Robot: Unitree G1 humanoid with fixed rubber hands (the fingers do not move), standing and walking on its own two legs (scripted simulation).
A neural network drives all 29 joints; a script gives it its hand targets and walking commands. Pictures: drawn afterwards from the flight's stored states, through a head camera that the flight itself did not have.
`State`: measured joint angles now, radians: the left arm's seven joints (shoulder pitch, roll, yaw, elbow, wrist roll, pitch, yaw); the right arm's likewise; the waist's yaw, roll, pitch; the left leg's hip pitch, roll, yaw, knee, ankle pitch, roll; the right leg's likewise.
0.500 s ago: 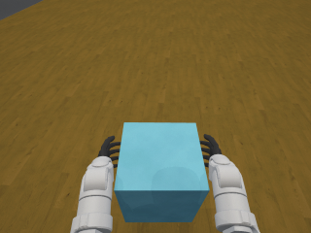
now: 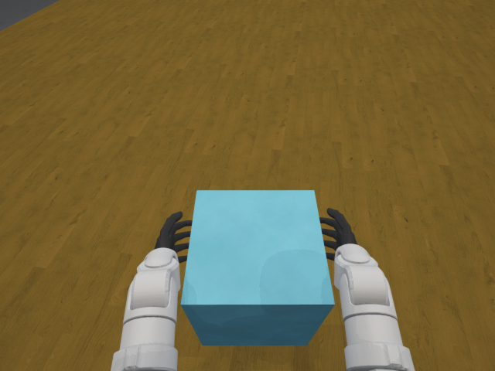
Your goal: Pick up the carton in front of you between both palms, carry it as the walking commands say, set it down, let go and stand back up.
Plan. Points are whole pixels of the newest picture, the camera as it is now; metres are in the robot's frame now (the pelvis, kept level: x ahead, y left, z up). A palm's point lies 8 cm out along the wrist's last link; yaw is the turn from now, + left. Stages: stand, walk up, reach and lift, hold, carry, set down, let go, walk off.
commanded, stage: hold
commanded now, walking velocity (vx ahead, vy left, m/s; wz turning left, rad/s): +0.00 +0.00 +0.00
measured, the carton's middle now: (255, 272) +0.29 +0.00 -0.05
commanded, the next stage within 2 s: set down in 0.54 s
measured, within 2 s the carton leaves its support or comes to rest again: neither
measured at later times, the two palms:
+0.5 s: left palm (179, 257) +0.28 +0.13 +0.04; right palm (360, 251) +0.29 -0.17 +0.03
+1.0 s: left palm (192, 259) +0.33 +0.13 -0.05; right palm (343, 256) +0.33 -0.17 -0.06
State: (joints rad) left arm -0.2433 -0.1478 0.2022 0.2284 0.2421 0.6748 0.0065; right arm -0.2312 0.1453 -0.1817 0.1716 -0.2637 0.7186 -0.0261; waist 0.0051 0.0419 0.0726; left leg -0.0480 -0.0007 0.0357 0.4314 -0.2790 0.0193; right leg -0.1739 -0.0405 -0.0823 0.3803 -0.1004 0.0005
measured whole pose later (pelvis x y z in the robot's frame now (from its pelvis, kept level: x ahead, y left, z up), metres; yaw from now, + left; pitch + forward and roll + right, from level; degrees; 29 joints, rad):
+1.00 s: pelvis -0.02 -0.03 -0.03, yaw +1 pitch +6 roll +1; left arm -0.56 -0.20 0.53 0.58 0.45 0.32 -0.05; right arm -0.55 0.19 -0.48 0.53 -0.42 0.37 0.03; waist -0.01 0.05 0.13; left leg -0.48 -0.01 -0.03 0.74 -0.37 -0.01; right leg -0.60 0.00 -0.04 0.68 -0.18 -0.04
